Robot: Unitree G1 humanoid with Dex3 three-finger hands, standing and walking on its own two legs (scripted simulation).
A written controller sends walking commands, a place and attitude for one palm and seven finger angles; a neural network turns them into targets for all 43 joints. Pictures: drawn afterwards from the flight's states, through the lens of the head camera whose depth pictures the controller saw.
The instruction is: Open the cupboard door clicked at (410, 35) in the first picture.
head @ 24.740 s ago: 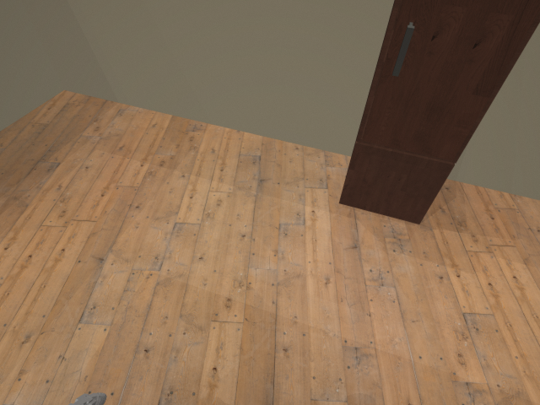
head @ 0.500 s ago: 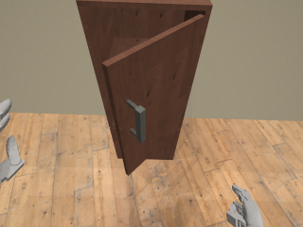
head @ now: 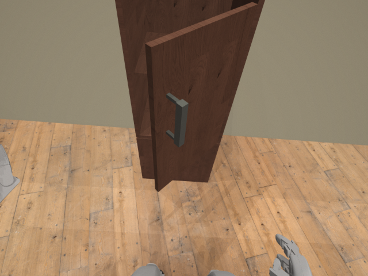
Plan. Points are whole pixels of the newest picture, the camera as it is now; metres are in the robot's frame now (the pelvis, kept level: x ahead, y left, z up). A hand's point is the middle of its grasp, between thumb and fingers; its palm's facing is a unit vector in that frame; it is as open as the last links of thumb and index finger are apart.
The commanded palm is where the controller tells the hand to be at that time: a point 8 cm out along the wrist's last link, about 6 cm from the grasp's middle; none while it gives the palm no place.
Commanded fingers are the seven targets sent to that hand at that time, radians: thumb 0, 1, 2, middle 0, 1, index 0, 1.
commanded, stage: step back with the hand held close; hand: left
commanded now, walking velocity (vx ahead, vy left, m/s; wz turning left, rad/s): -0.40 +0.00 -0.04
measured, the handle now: (175, 121) +0.47 +0.05 +0.06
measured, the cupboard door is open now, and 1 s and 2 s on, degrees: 47 47 47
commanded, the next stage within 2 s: stop stepping back and stand still in 0.30 s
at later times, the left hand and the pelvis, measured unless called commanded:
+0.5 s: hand (17, 258) +0.12 +0.22 +0.17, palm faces +0.27 -0.82 -0.50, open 7.4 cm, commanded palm +0.06 +0.26 +0.19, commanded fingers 0.00 0.90 0.90 -0.20 -0.30 -0.20 -0.30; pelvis -0.11 -0.03 +0.01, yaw -5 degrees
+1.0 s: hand out of the picture +0.03 +0.23 +0.17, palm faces +0.40 -0.78 -0.48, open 7.4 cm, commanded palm -0.03 +0.27 +0.19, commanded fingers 0.00 0.90 0.90 -0.20 -0.30 -0.20 -0.30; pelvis -0.18 -0.03 +0.01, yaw -2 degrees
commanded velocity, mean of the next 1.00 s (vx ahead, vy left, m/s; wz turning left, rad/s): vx -0.03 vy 0.02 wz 0.01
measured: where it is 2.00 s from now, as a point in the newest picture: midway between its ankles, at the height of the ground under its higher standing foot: outside the picture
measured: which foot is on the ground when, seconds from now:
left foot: down 0.00-0.20, up 0.22-0.30, down 0.32-0.56, up 0.58-0.82, down 0.84-1.00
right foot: up 0.00-0.14, down 0.16-1.00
